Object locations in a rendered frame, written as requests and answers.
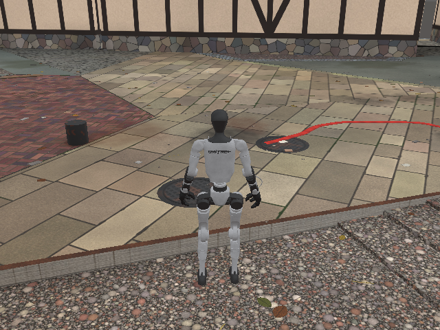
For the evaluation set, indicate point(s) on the right robot upper arm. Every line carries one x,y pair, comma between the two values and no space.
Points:
241,146

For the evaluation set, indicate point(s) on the right robot shin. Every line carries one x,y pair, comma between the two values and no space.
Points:
235,251

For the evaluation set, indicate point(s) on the left robot forearm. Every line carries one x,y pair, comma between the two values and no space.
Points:
187,182

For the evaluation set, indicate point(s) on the robot left hand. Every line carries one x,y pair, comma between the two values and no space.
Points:
187,195

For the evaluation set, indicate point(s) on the robot right hand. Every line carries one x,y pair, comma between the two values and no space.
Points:
253,198

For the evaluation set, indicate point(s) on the right robot forearm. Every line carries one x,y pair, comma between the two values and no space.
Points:
252,183

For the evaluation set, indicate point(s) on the left robot upper arm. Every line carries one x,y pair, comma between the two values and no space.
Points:
197,146

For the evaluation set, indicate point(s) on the robot right thigh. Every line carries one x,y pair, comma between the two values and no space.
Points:
236,206

